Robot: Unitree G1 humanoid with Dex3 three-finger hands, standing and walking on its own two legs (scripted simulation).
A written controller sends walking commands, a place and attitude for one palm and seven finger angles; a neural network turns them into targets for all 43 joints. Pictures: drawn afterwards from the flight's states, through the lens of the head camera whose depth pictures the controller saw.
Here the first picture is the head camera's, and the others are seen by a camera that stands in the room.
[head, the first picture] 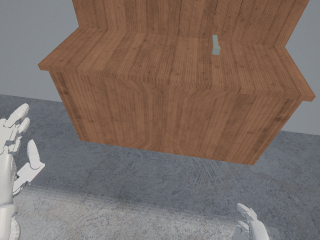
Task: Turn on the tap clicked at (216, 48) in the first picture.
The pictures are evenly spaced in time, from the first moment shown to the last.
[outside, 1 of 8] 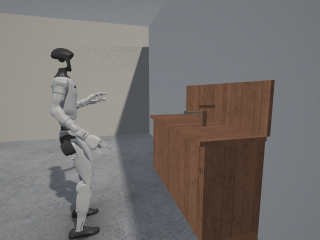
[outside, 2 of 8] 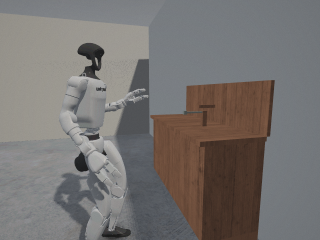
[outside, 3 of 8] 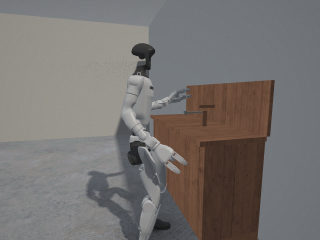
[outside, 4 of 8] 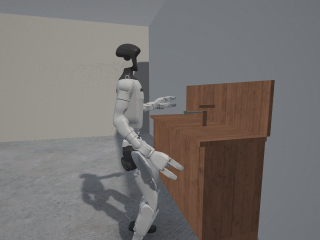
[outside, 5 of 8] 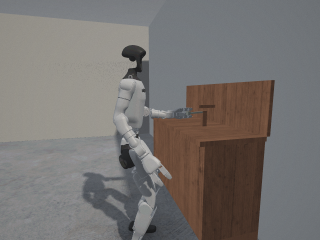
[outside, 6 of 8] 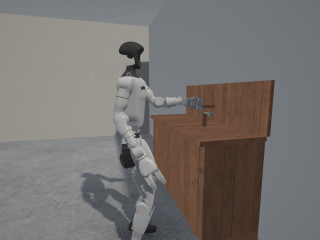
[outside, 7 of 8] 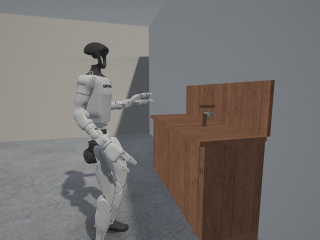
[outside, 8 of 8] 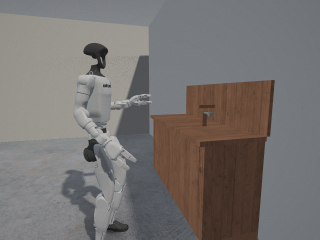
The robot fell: no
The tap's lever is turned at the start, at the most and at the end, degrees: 0 79 79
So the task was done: yes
